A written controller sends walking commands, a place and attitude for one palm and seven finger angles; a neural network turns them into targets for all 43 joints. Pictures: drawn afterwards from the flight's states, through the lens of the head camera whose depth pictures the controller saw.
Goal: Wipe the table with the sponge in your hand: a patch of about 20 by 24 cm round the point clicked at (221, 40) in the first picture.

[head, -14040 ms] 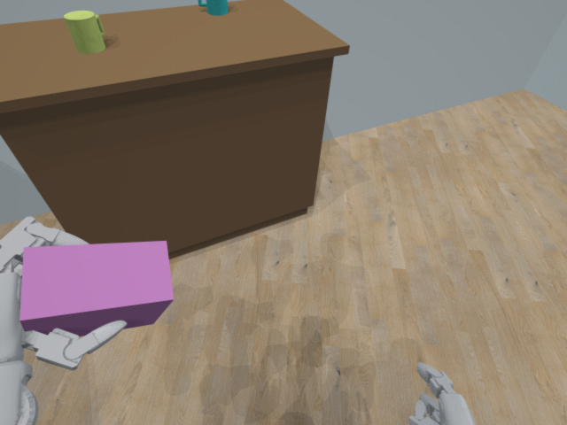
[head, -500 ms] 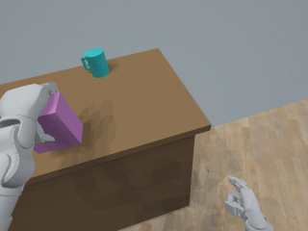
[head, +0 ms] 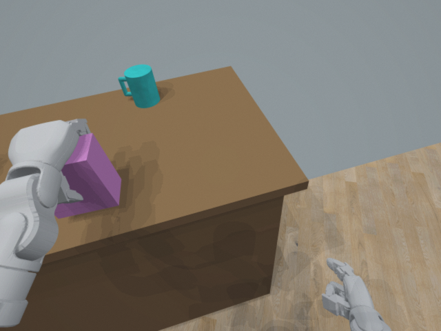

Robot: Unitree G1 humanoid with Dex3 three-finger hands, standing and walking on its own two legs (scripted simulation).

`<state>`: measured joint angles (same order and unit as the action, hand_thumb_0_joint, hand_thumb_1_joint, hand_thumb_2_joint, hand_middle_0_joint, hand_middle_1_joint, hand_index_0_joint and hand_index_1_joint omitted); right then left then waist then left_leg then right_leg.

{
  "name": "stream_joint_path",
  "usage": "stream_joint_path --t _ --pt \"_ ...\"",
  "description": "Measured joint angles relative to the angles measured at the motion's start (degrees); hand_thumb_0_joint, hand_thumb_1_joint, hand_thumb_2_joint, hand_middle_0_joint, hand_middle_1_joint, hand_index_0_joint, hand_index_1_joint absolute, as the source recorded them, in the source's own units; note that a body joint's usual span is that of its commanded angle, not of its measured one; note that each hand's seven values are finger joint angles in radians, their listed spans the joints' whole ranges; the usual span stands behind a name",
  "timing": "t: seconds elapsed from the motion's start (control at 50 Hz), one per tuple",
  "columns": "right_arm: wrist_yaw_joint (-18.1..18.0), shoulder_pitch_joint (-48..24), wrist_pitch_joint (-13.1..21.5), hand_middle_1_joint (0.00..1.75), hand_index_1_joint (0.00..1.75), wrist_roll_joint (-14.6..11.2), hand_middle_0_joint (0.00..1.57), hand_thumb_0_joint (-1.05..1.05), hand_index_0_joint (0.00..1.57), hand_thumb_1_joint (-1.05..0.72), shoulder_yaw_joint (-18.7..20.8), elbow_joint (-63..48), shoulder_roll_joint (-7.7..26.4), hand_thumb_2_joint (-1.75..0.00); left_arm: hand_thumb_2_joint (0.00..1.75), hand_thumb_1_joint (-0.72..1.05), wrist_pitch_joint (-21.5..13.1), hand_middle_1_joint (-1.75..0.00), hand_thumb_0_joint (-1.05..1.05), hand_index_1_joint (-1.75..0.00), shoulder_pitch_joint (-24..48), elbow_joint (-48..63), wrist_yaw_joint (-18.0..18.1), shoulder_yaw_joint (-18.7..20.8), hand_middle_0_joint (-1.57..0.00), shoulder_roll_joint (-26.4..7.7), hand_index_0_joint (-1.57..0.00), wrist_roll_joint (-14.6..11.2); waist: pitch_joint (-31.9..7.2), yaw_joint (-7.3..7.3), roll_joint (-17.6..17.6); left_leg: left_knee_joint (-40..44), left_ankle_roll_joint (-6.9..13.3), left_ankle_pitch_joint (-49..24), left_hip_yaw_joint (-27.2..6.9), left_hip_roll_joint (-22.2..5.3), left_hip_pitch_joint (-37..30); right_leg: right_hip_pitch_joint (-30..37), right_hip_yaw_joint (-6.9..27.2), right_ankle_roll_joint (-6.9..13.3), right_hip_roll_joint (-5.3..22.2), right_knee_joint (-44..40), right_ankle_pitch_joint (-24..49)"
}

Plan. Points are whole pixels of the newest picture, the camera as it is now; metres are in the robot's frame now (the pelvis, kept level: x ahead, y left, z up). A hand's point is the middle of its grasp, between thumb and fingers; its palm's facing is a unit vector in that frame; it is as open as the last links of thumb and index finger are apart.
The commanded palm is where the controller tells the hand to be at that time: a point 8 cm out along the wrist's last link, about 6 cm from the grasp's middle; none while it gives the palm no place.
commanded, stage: move the sponge above the wiping area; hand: left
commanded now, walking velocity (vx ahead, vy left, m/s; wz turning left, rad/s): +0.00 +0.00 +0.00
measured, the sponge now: (80, 185) +0.30 +0.31 +0.13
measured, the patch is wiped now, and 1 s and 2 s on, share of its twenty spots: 0.00 0.00 0.00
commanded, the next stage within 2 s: lower the sponge onto the table in 1.00 s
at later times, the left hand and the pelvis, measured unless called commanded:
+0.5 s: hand (60, 159) +0.30 +0.32 +0.18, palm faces +0.09 -0.02 -1.00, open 10.7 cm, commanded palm +0.26 +0.32 +0.25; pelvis +0.01 +0.00 +0.00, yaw +0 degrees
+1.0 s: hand (57, 157) +0.30 +0.31 +0.20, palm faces +0.11 -0.01 -0.99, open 10.7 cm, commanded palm +0.25 +0.32 +0.26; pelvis +0.00 +0.00 +0.00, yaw +0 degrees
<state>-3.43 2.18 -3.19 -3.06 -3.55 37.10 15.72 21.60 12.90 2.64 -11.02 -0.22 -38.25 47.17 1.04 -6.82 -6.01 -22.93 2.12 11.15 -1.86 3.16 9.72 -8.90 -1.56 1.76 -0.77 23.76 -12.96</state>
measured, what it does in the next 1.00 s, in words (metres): stands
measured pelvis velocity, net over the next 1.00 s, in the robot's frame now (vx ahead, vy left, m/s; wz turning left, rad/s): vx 0.00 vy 0.00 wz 0.00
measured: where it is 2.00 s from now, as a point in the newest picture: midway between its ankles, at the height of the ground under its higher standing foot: outside the picture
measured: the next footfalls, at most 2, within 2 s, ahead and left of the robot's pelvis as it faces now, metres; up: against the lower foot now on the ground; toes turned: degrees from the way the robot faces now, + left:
none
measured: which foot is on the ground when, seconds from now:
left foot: down 0.00-1.00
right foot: down 0.00-1.00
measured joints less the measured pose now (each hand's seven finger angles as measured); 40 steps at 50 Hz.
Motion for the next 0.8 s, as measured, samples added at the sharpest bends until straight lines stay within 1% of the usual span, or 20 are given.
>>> stream_joint_path --t 0.22,0.36,0.44,0.56,0.6,0.68,0.76,0.8 --pt "0.2 1.3 -0.1 0.3 0.3 0.1 0.21 0.01 0.2 -0.9 0.3 0.3 0.2 -0.9 1.02 -0.54 -2.0 -1.33 -0.01 -1.33 1.9 -4.4 0.5 0.7 -0.66 0.0 -0.68 0.6 0.0 0.73 0.1 0.2 0.0 0.2 -0.2 -0.1 0.3 0.0 -0.1 0.1 -0.2 -0.7 0.0" --pt "0.6 2.1 -0.2 0.3 0.3 0.3 0.2 0.01 0.2 -0.9 0.9 -0.2 0.4 -0.9 1.02 -0.54 -2.8 -1.32 -0.01 -1.33 -0.9 -0.7 0.9 2.2 -0.66 0.0 -0.68 -0.3 -0.3 0.84 -0.3 0.0 0.0 0.8 0.0 -0.2 0.0 0.2 0.1 0.0 -0.2 -0.7 -0.4" --pt "0.7 1.9 -0.6 0.3 0.3 0.2 0.2 0.01 0.2 -0.9 0.8 -0.2 0.5 -0.9 1.02 -0.54 -1.9 -1.32 -0.01 -1.32 -1.9 0.0 1.2 3.1 -0.66 -0.8 -0.68 -0.9 -0.6 0.71 -0.4 -0.3 -0.1 1.2 0.2 -0.3 0.1 0.1 0.3 0.0 -0.3 -0.3 -0.7" --pt "0.5 1.6 -0.9 0.3 0.3 0.0 0.2 0.01 0.2 -0.9 0.9 -0.8 0.8 -0.9 1.02 -0.54 -0.3 -1.32 -0.01 -1.32 -2.7 0.1 -0.3 4.3 -0.66 -2.0 -0.68 -1.3 -0.8 0.57 -0.5 -0.9 -0.1 1.5 -0.2 -0.3 0.3 0.2 -0.2 0.1 -0.3 0.0 -1.0" --pt "0.3 1.4 -0.8 0.3 0.3 -0.2 0.2 0.01 0.2 -0.9 0.8 -0.9 1.0 -0.9 1.02 -0.54 -0.4 -1.32 -0.01 -1.32 -2.9 0.6 -1.0 4.2 -0.66 -2.0 -0.68 -1.3 -0.8 0.32 -0.5 -1.1 -0.1 1.5 -0.3 -0.3 0.3 0.2 -0.3 0.1 -0.3 0.0 -1.0" --pt "0.0 1.1 -0.6 0.3 0.3 -0.2 0.2 0.01 0.2 -0.9 0.8 -1.1 0.9 -0.9 1.02 -0.54 -1.7 -1.32 -0.01 -1.32 -3.4 1.9 -1.7 3.4 -0.66 -1.9 -0.68 -1.4 -0.5 0.04 -0.5 -1.1 0.0 1.3 -0.6 -0.1 0.1 0.6 -0.6 0.0 -0.2 -0.1 -0.9" --pt "-0.2 0.7 -0.3 0.3 0.3 0.0 0.2 0.01 0.2 -0.9 0.7 -0.9 0.5 -0.9 1.02 -0.54 -3.1 -1.32 -0.01 -1.32 -2.2 1.6 -0.9 2.1 -0.66 -1.5 -0.68 -1.3 -0.2 -0.25 -0.3 -0.7 -0.1 1.0 -0.8 0.0 -0.2 0.9 -0.7 0.0 -0.1 -0.3 -0.7" --pt "-0.3 0.4 -0.2 0.3 0.3 -0.1 0.2 0.01 0.2 -0.9 0.3 -0.6 0.2 -0.9 1.02 -0.54 -3.2 -1.32 -0.01 -1.32 -1.2 1.0 -0.4 1.9 -0.66 -1.4 -0.68 -1.2 0.0 -0.39 -0.2 -0.5 -0.1 0.7 -0.6 -0.1 -0.2 0.8 -0.6 0.1 -0.1 -0.4 -0.5"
